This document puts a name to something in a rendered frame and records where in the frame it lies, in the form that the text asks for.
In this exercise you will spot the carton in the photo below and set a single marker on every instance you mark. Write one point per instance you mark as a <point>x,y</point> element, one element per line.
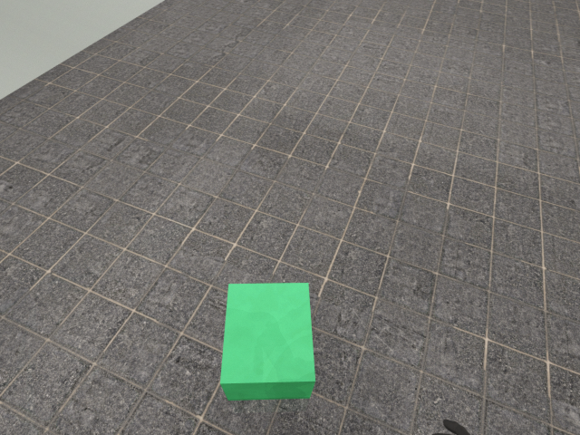
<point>268,351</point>

